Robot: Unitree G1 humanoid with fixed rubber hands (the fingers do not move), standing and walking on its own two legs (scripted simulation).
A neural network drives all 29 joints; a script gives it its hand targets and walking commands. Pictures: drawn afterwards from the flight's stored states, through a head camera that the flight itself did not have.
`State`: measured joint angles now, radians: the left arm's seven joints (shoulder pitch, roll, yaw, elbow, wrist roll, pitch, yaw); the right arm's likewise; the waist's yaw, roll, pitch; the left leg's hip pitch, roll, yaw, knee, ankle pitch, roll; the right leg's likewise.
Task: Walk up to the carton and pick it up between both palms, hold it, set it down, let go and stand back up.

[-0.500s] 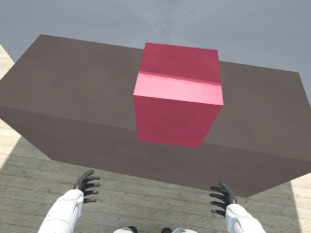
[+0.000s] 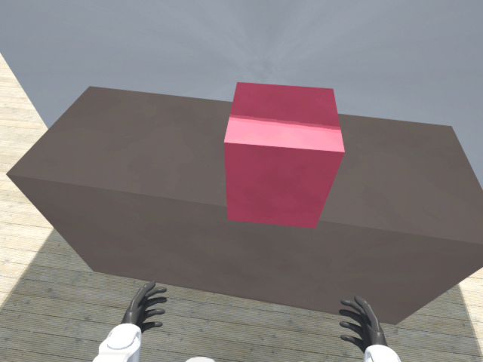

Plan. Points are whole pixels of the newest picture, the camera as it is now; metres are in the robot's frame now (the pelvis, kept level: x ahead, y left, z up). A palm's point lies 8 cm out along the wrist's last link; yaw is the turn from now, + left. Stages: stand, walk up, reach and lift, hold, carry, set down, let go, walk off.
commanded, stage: reach and lift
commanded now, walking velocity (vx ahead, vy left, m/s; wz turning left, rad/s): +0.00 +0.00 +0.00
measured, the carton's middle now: (277, 157) +0.53 -0.05 +0.00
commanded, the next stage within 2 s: none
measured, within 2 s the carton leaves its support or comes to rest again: neither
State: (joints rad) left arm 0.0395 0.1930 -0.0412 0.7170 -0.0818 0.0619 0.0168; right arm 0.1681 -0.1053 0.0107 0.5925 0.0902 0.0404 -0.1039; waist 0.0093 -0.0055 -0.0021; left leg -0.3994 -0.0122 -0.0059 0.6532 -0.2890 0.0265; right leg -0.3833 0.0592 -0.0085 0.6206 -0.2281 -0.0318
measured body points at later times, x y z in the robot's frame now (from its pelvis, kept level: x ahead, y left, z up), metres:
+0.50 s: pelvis +0.03 +0.03 +0.00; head +0.05 +0.02 +0.45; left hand +0.28 +0.20 -0.06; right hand +0.26 -0.21 -0.07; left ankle +0.06 +0.11 -0.72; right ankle +0.05 -0.09 -0.72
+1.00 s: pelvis +0.06 +0.01 +0.01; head +0.10 +0.02 +0.46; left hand +0.32 +0.18 -0.04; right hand +0.31 -0.24 -0.03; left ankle +0.06 +0.11 -0.72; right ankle +0.05 -0.09 -0.72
